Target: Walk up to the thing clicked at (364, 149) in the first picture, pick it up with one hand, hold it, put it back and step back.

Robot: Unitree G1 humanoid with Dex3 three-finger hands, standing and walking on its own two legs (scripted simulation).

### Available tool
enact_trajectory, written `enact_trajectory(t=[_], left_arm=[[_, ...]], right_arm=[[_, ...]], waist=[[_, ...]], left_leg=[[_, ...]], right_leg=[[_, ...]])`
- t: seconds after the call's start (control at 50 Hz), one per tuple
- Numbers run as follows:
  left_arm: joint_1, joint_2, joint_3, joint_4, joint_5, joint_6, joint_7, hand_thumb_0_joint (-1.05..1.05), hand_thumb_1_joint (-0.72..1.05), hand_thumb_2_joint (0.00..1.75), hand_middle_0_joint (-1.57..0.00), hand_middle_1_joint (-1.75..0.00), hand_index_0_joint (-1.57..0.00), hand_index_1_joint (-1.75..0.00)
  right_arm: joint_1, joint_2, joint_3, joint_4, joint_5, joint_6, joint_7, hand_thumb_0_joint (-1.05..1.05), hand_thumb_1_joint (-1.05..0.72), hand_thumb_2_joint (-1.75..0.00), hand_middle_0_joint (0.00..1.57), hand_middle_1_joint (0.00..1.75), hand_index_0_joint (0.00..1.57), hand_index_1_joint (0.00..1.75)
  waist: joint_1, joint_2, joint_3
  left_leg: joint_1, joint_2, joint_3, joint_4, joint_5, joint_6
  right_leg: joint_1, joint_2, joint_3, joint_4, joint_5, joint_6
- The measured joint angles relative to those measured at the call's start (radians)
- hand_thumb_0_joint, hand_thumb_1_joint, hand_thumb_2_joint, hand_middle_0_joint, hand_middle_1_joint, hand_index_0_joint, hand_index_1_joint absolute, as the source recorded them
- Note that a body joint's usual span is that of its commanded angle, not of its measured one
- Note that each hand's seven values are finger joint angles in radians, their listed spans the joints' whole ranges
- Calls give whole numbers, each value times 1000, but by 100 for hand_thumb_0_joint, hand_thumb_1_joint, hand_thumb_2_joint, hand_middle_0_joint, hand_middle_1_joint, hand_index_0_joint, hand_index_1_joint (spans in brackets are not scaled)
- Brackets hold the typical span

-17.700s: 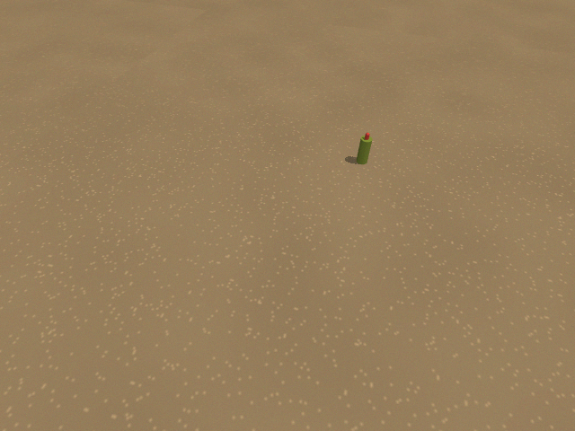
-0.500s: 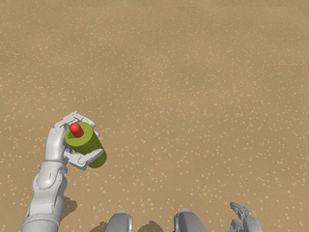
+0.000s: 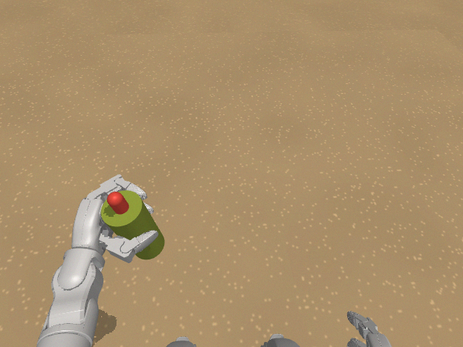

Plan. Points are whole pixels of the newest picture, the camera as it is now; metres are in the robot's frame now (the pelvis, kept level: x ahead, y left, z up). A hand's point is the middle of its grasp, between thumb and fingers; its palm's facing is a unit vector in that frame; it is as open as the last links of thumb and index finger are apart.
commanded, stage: lift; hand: left
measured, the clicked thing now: (133, 223) +0.33 +0.17 +0.03
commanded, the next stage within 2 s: hold in 0.08 s
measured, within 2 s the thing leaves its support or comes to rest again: neither
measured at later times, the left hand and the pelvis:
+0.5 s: hand (134, 214) +0.33 +0.16 +0.06, palm faces -0.03 -1.00 -0.01, open 9.2 cm; pelvis +0.01 -0.01 +0.01, yaw +0 degrees
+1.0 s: hand (132, 214) +0.32 +0.16 +0.07, palm faces -0.02 -1.00 +0.00, open 9.2 cm; pelvis +0.00 -0.01 +0.02, yaw +0 degrees
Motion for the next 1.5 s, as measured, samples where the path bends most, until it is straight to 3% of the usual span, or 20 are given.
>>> enact_trajectory(t=[0.88, 1.5], left_arm=[[19, -18, 6, 13, -3, 1, -25, -5, -40, 112, -78, -113, -83, -119], [-6, -24, 11, 58, -5, -15, -25, -5, -40, 112, -78, -114, -83, -120]], right_arm=[[-9, -3, -5, 13, -1, 16, -8, 1, -91, -89, 20, 30, 20, 30], [-5, 0, -6, 29, -3, 8, -1, 1, -91, -90, 20, 30, 20, 30]], waist=[[10, 1, 37], [9, 1, 34]], left_leg=[[184, 1, 7, -155, 59, -11], [204, -1, 9, -179, 70, -10]], right_leg=[[172, 3, 3, -132, 47, -10], [191, 2, 4, -153, 57, -10]])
